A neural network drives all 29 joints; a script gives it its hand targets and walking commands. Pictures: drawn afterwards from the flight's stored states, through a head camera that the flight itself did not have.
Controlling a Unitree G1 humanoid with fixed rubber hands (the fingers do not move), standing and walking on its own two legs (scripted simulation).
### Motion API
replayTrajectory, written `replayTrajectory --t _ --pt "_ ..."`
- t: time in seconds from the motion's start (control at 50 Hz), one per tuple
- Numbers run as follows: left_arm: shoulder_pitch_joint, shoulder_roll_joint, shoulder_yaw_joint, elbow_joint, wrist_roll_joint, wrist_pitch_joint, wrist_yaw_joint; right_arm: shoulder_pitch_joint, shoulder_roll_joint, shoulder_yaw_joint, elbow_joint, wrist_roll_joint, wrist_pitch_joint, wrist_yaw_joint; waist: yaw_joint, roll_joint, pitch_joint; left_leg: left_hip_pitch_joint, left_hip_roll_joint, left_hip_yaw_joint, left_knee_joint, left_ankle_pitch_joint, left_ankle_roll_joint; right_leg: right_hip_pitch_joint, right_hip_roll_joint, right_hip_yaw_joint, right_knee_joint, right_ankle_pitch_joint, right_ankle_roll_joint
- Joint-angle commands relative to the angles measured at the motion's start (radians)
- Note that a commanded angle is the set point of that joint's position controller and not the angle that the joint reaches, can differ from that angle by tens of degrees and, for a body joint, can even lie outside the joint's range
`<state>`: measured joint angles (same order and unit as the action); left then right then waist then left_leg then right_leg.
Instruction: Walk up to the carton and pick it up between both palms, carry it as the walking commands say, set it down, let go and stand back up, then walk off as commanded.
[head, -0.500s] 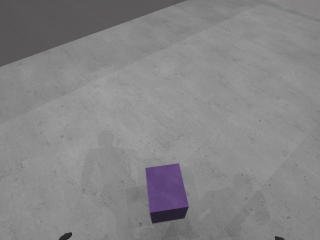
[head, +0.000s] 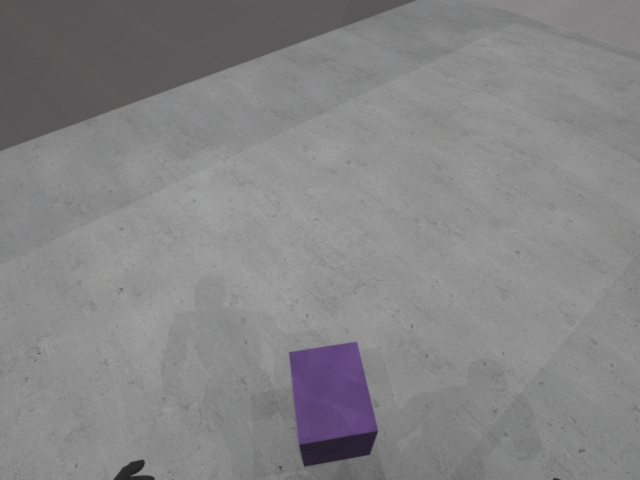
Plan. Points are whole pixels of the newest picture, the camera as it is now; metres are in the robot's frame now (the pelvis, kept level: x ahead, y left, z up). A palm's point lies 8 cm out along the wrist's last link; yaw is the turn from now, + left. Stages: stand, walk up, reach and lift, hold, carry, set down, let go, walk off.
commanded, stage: walk up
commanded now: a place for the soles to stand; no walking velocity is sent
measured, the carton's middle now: (330, 404) +0.40 +0.00 -0.65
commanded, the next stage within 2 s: none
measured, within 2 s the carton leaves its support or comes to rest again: neither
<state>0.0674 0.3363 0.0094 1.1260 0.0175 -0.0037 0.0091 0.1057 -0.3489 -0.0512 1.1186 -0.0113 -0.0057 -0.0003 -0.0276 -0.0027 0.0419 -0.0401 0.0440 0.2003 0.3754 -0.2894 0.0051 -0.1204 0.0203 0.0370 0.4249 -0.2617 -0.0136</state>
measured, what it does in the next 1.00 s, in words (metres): steps to the right: right foot, then left foot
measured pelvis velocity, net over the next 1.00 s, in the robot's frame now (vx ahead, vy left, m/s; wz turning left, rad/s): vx -0.05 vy -0.13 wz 0.15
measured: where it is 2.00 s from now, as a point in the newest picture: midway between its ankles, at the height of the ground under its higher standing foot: outside the picture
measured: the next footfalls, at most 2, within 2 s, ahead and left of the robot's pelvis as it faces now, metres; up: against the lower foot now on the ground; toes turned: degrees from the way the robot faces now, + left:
right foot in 0.38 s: +0.04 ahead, -0.23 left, +0.00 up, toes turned +3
left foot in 0.60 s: +0.02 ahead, -0.01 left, +0.00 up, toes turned +4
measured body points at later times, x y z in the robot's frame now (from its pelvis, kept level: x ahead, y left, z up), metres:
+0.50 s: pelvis -0.02 -0.10 -0.04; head +0.04 -0.09 +0.41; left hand +0.14 +0.21 -0.16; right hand +0.02 -0.46 -0.13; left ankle -0.05 +0.05 -0.70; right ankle +0.04 -0.22 -0.74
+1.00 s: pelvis -0.05 -0.13 -0.04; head +0.00 -0.14 +0.41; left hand +0.00 +0.21 -0.13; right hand +0.11 -0.44 -0.16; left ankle -0.07 +0.01 -0.72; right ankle +0.00 -0.24 -0.74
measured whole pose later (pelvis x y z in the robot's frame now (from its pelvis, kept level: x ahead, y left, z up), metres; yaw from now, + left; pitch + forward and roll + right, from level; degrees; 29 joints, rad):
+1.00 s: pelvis -0.05 -0.13 -0.04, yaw +8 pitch -4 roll +0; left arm 0.15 0.40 0.05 0.91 0.02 -0.04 0.03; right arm 0.14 -0.43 -0.09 0.88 -0.01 0.03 0.00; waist 0.01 0.05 0.18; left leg -0.38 -0.01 -0.07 0.98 -0.56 0.02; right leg -0.35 -0.05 -0.08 0.82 -0.40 -0.02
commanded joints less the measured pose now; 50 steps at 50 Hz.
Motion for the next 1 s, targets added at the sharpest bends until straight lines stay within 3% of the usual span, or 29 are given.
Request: replayTrajectory --t 0.0,0.04,0.06,0.08,0.12,0.24,0.28,0.3,0.32,0.34,0.36,0.38,0.4,0.44,0.46,0.52,0.56,0.58,0.62,0.64,0.66,0.74,0.76,0.78,0.8,0.82,0.86,0.94,0.98 --pt "-0.055 0.216 0.049 -0.061 0.003 -0.018 0.008 -0.016 -0.203 -0.037 -0.068 -0.004 -0.02 -0.008 0.0 -0.035 -0.062 0.036 0.131 -0.109 -0.053 0.281 0.025 -0.012 -0.109 0.084 -0.044 0.444 -0.048" --pt "-0.054 0.215 0.042 -0.057 -0.003 -0.017 0.007 -0.014 -0.217 -0.038 -0.048 -0.005 -0.017 -0.011 0.005 0.039 -0.052 0.028 0.118 -0.11 -0.055 0.304 0.025 -0.031 -0.111 0.109 -0.04 0.438 -0.047" --pt "-0.117 0.329 0.091 -0.181 0.052 0.035 -0.037 0.161 -0.325 -0.089 -0.057 0.018 -0.022 -0.049 -0.04 -0.096 0.038 0.108 0.235 -0.176 -0.017 0.491 0.062 -0.249 -0.034 0.018 0.15 0.396 -0.066" --pt "-0.122 0.278 0.092 -0.198 0.046 0.059 -0.054 0.187 -0.365 -0.109 -0.072 0.006 -0.024 -0.069 -0.05 0.054 0.027 0.144 0.349 -0.228 -0.021 0.666 0.142 -0.332 -0.001 -0.016 0.263 -0.014 -0.036" --pt "-0.067 0.24 0.092 -0.244 0.048 0.085 -0.062 0.195 -0.388 -0.134 -0.099 0.002 -0.037 -0.089 -0.027 0.076 -0.068 0.223 0.491 -0.309 0.014 0.836 0.252 -0.397 -0.008 0.073 0.576 -0.308 -0.022" --pt "-0.046 0.258 0.114 -0.35 0.049 0.088 -0.102 0.11 -0.371 -0.145 -0.219 -0.011 -0.052 -0.111 0.001 0.155 0.016 -0.007 0.499 -0.249 0.042 0.61 0.271 -0.416 -0.113 0.102 0.566 -0.242 -0.006" --pt "-0.041 0.247 0.108 -0.343 0.045 0.08 -0.098 0.073 -0.364 -0.134 -0.236 -0.005 -0.053 -0.098 0.003 0.169 -0.031 -0.028 0.432 -0.17 0.109 0.524 0.201 -0.314 -0.122 0.047 0.366 -0.206 -0.013" --pt "-0.013 0.268 0.125 -0.333 0.042 0.073 -0.097 0.071 -0.342 -0.12 -0.252 0.004 -0.05 -0.088 0.019 0.111 -0.043 -0.111 0.353 -0.107 0.168 0.546 0.163 -0.188 -0.08 -0.024 0.292 -0.149 -0.031" --pt "0.084 0.276 0.128 -0.304 0.045 0.068 -0.091 0.008 -0.337 -0.108 -0.27 0.003 -0.042 -0.076 0.065 0.162 -0.072 -0.204 0.277 -0.04 0.278 0.406 0.119 -0.064 -0.053 -0.054 0.158 0.002 -0.047" --pt "0.142 0.374 0.16 -0.27 0.047 0.059 -0.073 0.06 -0.284 -0.083 -0.275 0.009 -0.029 -0.066 0.118 -0.163 -0.096 -0.31 0.129 0.01 0.558 0.236 0.057 0.047 -0.075 0.032 0.061 0.169 -0.094" --pt "0.152 0.437 0.159 -0.296 0.036 0.046 -0.057 0.078 -0.207 -0.069 -0.305 0.038 -0.014 -0.065 0.126 -0.393 -0.13 -0.448 -0.075 -0.097 0.791 -0.418 0.01 0.07 -0.304 0.385 -0.089 0.383 -0.223" --pt "0.096 0.397 0.138 -0.302 0.018 0.044 -0.047 0.085 -0.25 -0.07 -0.294 0.033 0.003 -0.079 0.097 -0.195 -0.114 -0.411 -0.029 -0.283 0.83 -0.42 -0.006 -0.059 -0.332 0.38 -0.057 0.347 -0.301" --pt "0.06 0.376 0.137 -0.302 0.011 0.046 -0.045 0.121 -0.277 -0.075 -0.26 0.028 0.007 -0.071 0.074 -0.098 -0.132 -0.392 -0.017 -0.277 0.856 -0.403 0.017 -0.07 -0.36 0.37 -0.057 0.314 -0.295" --pt "0.003 0.345 0.129 -0.345 0.005 0.047 -0.019 0.167 -0.288 -0.076 -0.23 0.023 -0.005 -0.065 0.052 -0.067 -0.092 -0.373 0.014 -0.264 0.824 -0.344 0.008 -0.132 -0.318 0.298 -0.003 0.185 -0.244" --pt "-0.05 0.326 0.125 -0.352 0.011 0.053 -0.016 0.222 -0.278 -0.062 -0.209 0.023 -0.007 -0.062 0.034 -0.139 -0.096 -0.373 0.026 -0.239 0.693 -0.317 -0.006 -0.103 -0.279 0.24 0.029 0.127 -0.206" --pt "-0.044 0.344 0.113 -0.341 0.006 0.051 -0.007 0.252 -0.272 -0.077 -0.184 0.004 -0.001 -0.052 0.019 -0.159 -0.073 -0.244 -0.003 -0.207 0.5 -0.297 0.004 -0.187 -0.361 0.266 0.087 0.127 -0.235" --pt "-0.065 0.352 0.103 -0.355 -0.008 0.044 -0.005 0.293 -0.267 -0.082 -0.194 -0.021 -0.001 -0.045 -0.026 -0.13 -0.065 -0.129 -0.014 -0.207 0.345 -0.155 0.037 -0.288 -0.36 0.229 0.13 0.086 -0.186" --pt "-0.05 0.315 0.089 -0.345 -0.013 0.036 -0.001 0.265 -0.291 -0.09 -0.21 -0.026 0.0 -0.036 -0.031 0.003 -0.051 -0.118 0.007 -0.302 0.275 -0.097 0.06 -0.356 -0.323 0.202 0.187 0.103 -0.143" --pt "-0.083 0.254 0.076 -0.361 -0.016 0.036 0.005 0.141 -0.383 -0.099 -0.266 -0.026 -0.011 -0.021 -0.015 0.235 0.032 -0.276 0.267 -0.708 -0.055 -0.025 0.199 -0.41 -0.049 -0.068 0.486 -0.207 -0.027" --pt "-0.071 0.28 0.09 -0.339 -0.018 0.027 0.021 0.084 -0.418 -0.109 -0.276 -0.04 -0.007 -0.009 -0.021 0.267 0.062 -0.403 0.326 -0.775 -0.064 0.085 0.31 -0.318 -0.016 -0.017 0.649 -0.415 -0.016" --pt "-0.021 0.282 0.085 -0.326 -0.01 0.017 0.017 0.036 -0.369 -0.097 -0.282 -0.041 -0.012 -0.013 0.012 0.23 0.045 -0.46 0.328 -0.719 0.015 0.168 0.346 -0.228 -0.043 0.038 0.714 -0.406 -0.02" --pt "0.112 0.279 0.113 -0.26 -0.015 -0.018 0.012 0.039 -0.227 -0.059 -0.295 -0.006 -0.003 -0.022 0.084 0.173 -0.092 -0.279 0.103 -0.38 0.293 0.338 0.127 -0.117 -0.058 -0.018 0.178 -0.025 -0.041" --pt "0.122 0.313 0.105 -0.248 0.011 -0.031 0.018 0.065 -0.22 -0.061 -0.306 0.005 0.005 -0.016 0.067 0.0 -0.079 -0.357 0.046 -0.324 0.418 0.272 0.079 -0.021 -0.128 0.097 0.051 0.022 -0.053" --pt "0.091 0.381 0.121 -0.271 0.02 -0.038 0.028 0.107 -0.202 -0.064 -0.318 0.015 0.012 -0.01 0.042 -0.12 -0.106 -0.447 -0.052 -0.287 0.547 0.021 0.017 0.025 -0.325 0.429 -0.027 0.132 -0.154" --pt "0.08 0.367 0.113 -0.284 0.01 -0.044 0.03 0.07 -0.24 -0.072 -0.329 0.004 0.016 -0.02 0.042 -0.061 -0.112 -0.49 -0.072 -0.291 0.625 -0.304 0.008 0.067 -0.398 0.454 0.042 0.412 -0.249" --pt "0.074 0.376 0.113 -0.273 0.004 -0.049 0.036 0.065 -0.251 -0.082 -0.324 -0.004 0.021 -0.026 0.045 -0.102 -0.109 -0.446 -0.033 -0.34 0.716 -0.339 0.015 -0.031 -0.423 0.446 0.064 0.53 -0.308" --pt "0.061 0.331 0.11 -0.276 0.005 -0.056 0.04 0.079 -0.259 -0.087 -0.303 -0.001 0.02 -0.019 0.038 -0.1 -0.062 -0.422 -0.023 -0.315 0.714 -0.292 0.032 -0.08 -0.377 0.332 0.097 0.499 -0.261" --pt "0.032 0.335 0.1 -0.308 0.009 -0.054 0.033 0.113 -0.264 -0.085 -0.283 0.003 0.022 -0.011 0.026 -0.253 -0.047 -0.367 -0.012 -0.284 0.594 -0.259 0.014 -0.137 -0.337 0.259 0.084 0.328 -0.215" --pt "0.021 0.319 0.086 -0.306 0.009 -0.044 0.021 0.121 -0.233 -0.077 -0.26 0.0 0.009 -0.011 0.007 -0.216 -0.052 -0.253 -0.042 -0.235 0.395 -0.222 0.02 -0.188 -0.301 0.214 0.125 0.259 -0.194"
